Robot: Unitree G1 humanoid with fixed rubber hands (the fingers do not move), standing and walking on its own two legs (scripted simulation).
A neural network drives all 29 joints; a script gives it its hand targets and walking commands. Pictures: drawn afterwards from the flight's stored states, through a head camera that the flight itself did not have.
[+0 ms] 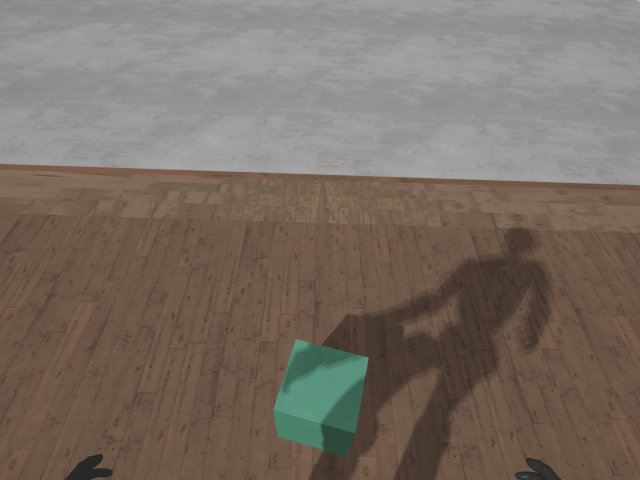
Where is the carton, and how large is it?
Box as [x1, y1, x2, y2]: [273, 339, 368, 455]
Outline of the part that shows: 296,339 273,409 278,436 342,455 346,455 355,432 368,358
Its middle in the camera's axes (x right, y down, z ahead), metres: +0.01 +0.45 +1.11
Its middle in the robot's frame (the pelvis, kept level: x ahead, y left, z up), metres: +0.43 -0.03 -0.66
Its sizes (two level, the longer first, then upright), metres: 0.210 0.200 0.250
